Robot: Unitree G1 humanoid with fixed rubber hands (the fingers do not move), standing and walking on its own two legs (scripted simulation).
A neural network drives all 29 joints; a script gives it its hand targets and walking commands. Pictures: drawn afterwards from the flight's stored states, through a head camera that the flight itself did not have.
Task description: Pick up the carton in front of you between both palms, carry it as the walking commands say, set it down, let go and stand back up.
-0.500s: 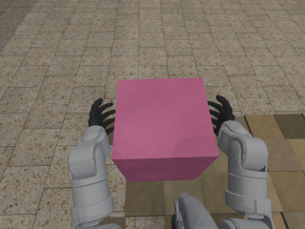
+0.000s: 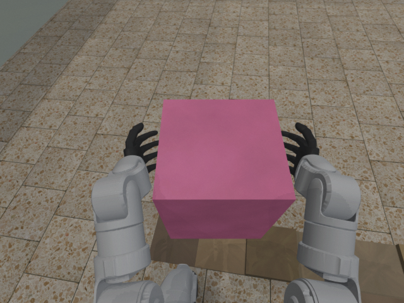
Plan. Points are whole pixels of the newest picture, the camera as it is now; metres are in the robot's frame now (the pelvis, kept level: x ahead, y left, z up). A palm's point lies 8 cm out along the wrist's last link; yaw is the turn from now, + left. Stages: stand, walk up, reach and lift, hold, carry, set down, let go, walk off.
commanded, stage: carry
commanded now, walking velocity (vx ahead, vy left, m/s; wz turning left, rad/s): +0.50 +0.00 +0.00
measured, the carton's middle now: (217, 176) +0.35 +0.03 +0.02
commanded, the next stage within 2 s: none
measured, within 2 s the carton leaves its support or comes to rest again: neither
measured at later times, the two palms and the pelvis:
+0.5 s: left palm (182, 59) +0.71 +0.15 +0.05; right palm (288, 63) +0.70 -0.15 +0.05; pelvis +0.38 +0.02 -0.04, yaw +0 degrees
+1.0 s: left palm (161, 3) +1.03 +0.27 +0.07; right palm (243, 6) +1.03 -0.03 +0.06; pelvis +0.71 +0.09 -0.05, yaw +5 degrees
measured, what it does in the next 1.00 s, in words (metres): goes down: left foot 0.05 m lower, then right foot 0.03 m higher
